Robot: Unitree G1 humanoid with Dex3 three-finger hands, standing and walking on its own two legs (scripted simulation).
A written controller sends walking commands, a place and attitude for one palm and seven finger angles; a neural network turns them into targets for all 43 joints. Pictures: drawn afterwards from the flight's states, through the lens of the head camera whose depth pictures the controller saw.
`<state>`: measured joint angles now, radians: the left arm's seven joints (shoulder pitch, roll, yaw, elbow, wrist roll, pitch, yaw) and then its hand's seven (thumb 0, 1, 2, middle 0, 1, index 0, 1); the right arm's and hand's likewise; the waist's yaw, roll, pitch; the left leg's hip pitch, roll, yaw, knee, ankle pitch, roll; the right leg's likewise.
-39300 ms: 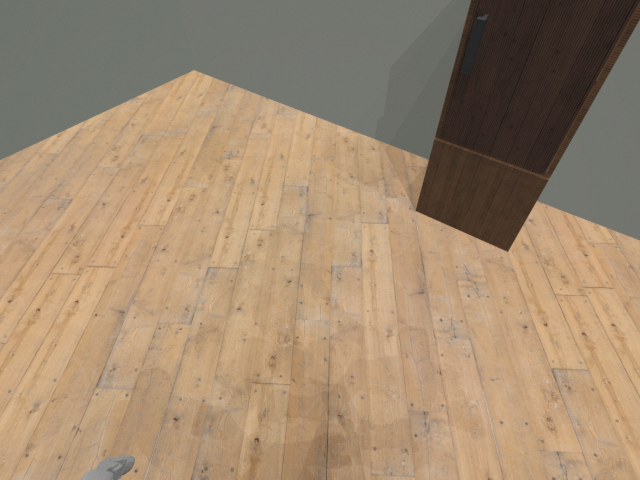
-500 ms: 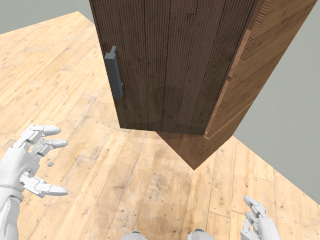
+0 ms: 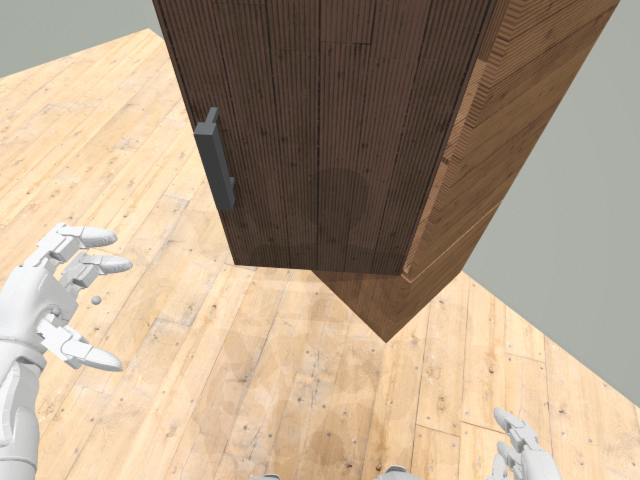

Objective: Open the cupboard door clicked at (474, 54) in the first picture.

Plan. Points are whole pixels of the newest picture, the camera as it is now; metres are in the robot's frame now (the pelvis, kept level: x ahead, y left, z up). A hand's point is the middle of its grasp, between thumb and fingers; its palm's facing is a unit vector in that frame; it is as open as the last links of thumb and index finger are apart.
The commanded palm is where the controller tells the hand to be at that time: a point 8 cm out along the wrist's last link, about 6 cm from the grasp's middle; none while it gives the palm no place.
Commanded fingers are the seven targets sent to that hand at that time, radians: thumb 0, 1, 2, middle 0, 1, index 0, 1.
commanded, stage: raise the hand with hooked fingers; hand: left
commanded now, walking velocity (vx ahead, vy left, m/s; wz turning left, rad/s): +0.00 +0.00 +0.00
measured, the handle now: (219, 160) +0.55 +0.20 +0.05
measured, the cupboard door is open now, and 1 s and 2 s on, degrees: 44 44 44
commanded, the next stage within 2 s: move the hooked fingers beside the handle in 0.34 s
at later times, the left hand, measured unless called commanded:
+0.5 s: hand (108, 310) +0.28 +0.26 +0.07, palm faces +0.02 -1.00 -0.04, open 14.0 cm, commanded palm +0.26 +0.31 +0.07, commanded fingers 0.00 -0.50 0.30 -0.30 -1.20 -0.30 -1.20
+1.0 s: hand (137, 244) +0.37 +0.26 +0.07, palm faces +0.01 -1.00 -0.03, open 14.0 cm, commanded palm +0.35 +0.31 +0.07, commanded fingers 0.00 -0.50 0.30 -0.30 -1.20 -0.30 -1.20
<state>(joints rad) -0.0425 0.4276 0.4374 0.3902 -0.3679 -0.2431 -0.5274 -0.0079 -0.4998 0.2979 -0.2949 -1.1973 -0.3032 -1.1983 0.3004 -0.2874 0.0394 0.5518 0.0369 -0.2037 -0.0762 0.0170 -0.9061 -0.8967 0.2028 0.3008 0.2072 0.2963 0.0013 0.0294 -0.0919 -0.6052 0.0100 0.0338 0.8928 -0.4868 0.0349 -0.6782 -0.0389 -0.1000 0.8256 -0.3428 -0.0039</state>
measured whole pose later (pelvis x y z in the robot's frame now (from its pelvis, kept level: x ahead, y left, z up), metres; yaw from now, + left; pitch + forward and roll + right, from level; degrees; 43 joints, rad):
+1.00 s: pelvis -0.01 -0.01 +0.00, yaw -1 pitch +14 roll -1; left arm -0.39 0.50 0.47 0.76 -0.27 -0.30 -0.49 -0.01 -0.50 0.30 -0.30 -1.20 -0.30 -1.20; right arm 0.34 -0.29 0.04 0.59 0.03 -0.13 -0.08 0.02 -0.91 -0.90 0.20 0.30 0.21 0.30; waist -0.06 0.01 -0.08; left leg -0.68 0.02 0.05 0.91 -0.48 0.03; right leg -0.76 -0.03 -0.08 0.85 -0.33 -0.02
